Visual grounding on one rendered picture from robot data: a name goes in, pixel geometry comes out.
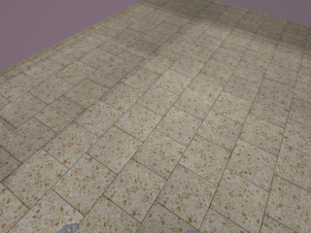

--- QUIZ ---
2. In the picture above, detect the left robot hand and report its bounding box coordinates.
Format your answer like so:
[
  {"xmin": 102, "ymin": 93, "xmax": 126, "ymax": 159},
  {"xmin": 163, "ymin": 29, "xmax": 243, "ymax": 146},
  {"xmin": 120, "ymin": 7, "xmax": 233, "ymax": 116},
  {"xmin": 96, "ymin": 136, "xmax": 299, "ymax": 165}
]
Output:
[{"xmin": 55, "ymin": 222, "xmax": 80, "ymax": 233}]

